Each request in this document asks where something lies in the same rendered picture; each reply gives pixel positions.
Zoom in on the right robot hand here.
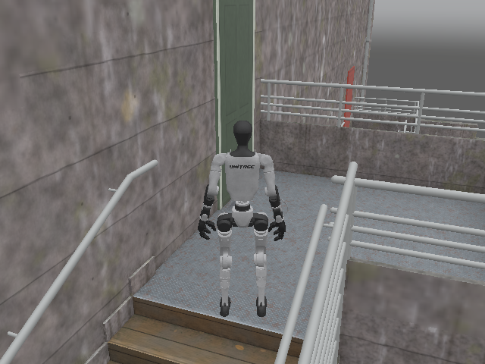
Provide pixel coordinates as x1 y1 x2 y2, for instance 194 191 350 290
268 220 286 241

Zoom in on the left robot upper arm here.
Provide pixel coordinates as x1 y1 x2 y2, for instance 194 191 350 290
207 153 227 196

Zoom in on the robot left forearm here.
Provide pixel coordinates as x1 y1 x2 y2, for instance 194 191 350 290
199 184 214 221

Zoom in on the right robot upper arm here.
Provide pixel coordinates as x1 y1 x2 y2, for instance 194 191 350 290
258 153 277 197

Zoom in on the robot right shin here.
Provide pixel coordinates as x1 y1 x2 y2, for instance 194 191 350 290
256 254 267 306

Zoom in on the left robot hand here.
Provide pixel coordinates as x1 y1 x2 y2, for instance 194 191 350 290
198 219 216 240

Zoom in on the left robot thigh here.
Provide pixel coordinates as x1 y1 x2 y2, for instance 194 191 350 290
217 212 233 269

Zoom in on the robot right forearm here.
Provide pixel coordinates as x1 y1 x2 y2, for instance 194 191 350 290
269 185 284 223

